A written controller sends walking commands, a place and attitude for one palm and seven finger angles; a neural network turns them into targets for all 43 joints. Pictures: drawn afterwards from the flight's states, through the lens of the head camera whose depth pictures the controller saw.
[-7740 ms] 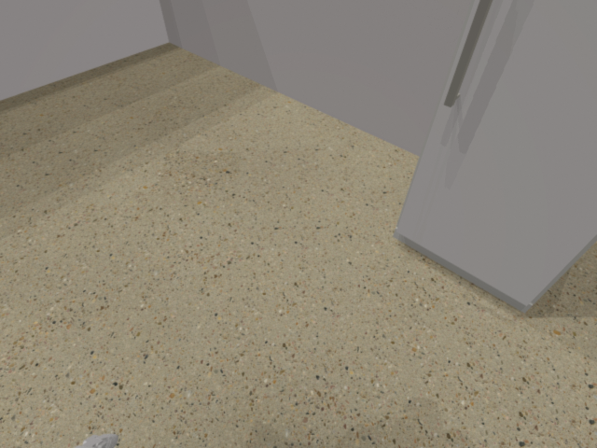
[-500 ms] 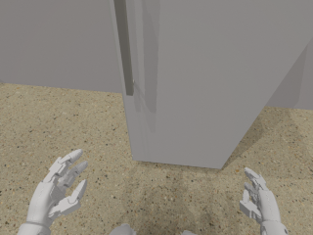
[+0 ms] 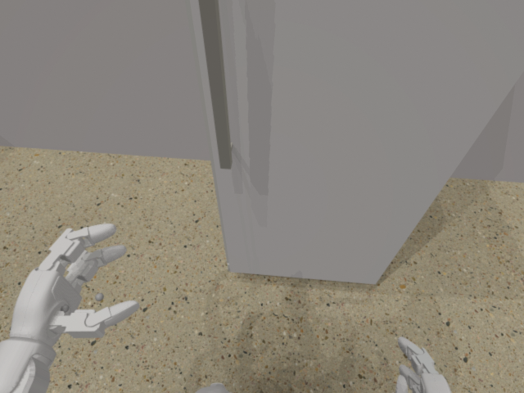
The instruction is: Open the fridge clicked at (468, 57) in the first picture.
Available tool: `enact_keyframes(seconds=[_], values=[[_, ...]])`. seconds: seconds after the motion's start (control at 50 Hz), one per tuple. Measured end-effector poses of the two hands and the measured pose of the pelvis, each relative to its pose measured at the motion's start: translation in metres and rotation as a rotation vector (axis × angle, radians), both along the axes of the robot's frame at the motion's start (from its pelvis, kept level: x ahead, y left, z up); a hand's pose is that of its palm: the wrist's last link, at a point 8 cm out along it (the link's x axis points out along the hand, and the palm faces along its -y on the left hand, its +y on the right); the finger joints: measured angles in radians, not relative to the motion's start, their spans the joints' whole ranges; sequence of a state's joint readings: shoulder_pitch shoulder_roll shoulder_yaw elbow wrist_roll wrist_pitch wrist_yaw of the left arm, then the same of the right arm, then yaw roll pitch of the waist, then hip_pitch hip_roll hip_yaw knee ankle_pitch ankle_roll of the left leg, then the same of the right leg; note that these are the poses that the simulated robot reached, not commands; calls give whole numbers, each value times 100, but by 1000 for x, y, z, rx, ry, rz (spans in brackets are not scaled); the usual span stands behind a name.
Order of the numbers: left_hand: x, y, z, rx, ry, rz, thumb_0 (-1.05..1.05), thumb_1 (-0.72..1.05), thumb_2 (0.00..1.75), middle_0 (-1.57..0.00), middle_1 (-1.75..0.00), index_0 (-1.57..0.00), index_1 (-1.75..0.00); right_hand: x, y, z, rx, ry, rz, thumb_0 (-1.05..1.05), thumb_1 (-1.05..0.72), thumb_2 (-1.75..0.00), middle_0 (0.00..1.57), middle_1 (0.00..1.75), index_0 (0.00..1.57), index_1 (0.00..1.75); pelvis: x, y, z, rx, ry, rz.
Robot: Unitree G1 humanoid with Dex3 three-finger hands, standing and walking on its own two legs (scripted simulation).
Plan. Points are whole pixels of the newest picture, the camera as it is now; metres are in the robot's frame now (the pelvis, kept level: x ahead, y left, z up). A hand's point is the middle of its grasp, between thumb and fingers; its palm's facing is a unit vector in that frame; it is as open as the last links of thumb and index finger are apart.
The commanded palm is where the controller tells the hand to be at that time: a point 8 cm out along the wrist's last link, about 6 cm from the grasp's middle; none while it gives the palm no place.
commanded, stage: raise the hand to about handle height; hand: left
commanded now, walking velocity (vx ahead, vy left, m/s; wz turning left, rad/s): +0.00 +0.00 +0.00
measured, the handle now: (217, 54) +0.57 +0.10 +0.22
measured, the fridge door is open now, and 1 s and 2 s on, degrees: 0 0 0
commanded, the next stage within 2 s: move the hooked fingers beside the handle in 1.22 s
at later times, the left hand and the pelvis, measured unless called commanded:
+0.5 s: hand (51, 251) +0.26 +0.27 +0.13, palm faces +0.02 -1.00 -0.06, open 13.8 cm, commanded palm +0.23 +0.32 +0.14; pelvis +0.01 +0.01 +0.02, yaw +1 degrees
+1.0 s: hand (53, 221) +0.28 +0.27 +0.16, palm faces +0.01 -1.00 -0.05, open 14.0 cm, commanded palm +0.25 +0.32 +0.17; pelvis +0.01 +0.00 +0.03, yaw +0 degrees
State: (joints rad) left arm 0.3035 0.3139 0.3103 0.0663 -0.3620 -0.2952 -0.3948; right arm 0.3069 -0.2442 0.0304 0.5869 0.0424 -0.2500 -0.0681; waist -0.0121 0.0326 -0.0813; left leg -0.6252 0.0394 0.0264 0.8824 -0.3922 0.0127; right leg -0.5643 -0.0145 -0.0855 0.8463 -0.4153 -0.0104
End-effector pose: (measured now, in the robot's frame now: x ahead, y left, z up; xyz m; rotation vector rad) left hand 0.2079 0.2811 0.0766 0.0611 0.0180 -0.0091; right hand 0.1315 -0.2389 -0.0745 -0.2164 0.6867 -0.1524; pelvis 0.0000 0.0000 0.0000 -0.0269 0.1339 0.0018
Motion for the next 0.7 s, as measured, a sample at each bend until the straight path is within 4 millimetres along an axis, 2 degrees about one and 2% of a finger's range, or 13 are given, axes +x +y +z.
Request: enact_keyframes(seconds=[0.16,0.3,0.4,0.54,0.7], values=[[6,8,14,4,-26,-9,0,-11,46,-27,-96,-27,-95,19,-3,22,-48,-64,10,1,-90,-90,20,30,20,30,3,7,7,-3,-32,5],[14,26,37,7,-58,15,-1,-27,39,-28,-106,-29,-106,44,12,39,-31,-137,53,1,-90,-90,20,30,20,30,6,9,15,-5,-66,13],[21,37,48,-2,-43,23,-1,-38,35,-29,-113,-29,-113,54,23,45,-12,-158,81,1,-90,-90,21,30,20,30,7,9,20,-5,-85,18],[30,46,67,3,-55,29,-1,-47,31,-29,-118,-30,-118,55,28,46,1,-148,93,1,-90,-90,21,30,21,30,8,7,25,-2,-107,21],[44,54,86,7,-56,32,-1,-49,30,-30,-120,-30,-120,45,18,43,-4,-109,70,1,-90,-90,21,30,21,30,9,3,30,5,-123,19]])
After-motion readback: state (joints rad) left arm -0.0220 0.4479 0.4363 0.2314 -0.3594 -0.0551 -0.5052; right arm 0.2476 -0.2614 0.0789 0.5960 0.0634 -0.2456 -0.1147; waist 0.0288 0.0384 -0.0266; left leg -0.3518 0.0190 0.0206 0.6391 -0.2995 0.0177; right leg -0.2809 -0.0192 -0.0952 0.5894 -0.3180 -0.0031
